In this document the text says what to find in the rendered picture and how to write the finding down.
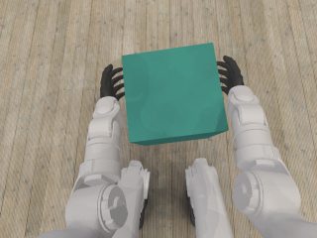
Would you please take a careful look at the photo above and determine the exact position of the robot left hand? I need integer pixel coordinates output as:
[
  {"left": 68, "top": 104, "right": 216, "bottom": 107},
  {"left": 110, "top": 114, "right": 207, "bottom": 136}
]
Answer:
[{"left": 100, "top": 63, "right": 125, "bottom": 101}]

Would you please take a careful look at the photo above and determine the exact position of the carton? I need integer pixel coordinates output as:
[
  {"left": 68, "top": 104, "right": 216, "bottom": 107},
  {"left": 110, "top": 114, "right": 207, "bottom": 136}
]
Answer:
[{"left": 121, "top": 43, "right": 229, "bottom": 146}]

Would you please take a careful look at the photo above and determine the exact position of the right robot upper arm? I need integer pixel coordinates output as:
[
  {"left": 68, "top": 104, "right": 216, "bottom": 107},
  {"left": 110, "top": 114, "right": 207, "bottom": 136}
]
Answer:
[{"left": 232, "top": 169, "right": 317, "bottom": 238}]

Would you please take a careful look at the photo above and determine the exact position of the left robot forearm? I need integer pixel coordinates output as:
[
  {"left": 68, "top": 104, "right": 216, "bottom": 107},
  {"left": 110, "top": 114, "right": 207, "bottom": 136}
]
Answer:
[{"left": 64, "top": 96, "right": 125, "bottom": 221}]

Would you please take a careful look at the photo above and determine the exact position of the robot thigh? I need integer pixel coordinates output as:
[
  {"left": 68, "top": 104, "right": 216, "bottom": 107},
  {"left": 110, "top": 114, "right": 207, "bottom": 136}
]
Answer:
[
  {"left": 185, "top": 163, "right": 234, "bottom": 238},
  {"left": 112, "top": 165, "right": 151, "bottom": 238}
]

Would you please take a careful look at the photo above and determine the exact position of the left robot upper arm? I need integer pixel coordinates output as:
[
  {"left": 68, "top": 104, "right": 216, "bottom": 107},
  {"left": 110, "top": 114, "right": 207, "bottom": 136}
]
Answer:
[{"left": 36, "top": 182, "right": 128, "bottom": 238}]

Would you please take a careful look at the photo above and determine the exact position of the right robot thigh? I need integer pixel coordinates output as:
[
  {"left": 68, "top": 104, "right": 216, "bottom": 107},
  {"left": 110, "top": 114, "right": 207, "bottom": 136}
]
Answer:
[{"left": 185, "top": 163, "right": 234, "bottom": 238}]

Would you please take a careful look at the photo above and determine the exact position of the right robot forearm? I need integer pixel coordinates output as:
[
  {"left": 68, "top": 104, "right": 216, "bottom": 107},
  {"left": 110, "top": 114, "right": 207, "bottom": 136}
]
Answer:
[{"left": 227, "top": 85, "right": 301, "bottom": 209}]

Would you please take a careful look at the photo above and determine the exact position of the left robot thigh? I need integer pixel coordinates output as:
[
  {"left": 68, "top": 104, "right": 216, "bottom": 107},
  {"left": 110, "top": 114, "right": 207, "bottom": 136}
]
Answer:
[{"left": 112, "top": 165, "right": 151, "bottom": 238}]

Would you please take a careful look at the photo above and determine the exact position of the robot right hand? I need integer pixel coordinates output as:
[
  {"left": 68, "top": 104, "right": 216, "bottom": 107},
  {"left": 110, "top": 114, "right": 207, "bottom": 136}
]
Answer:
[{"left": 216, "top": 56, "right": 245, "bottom": 96}]

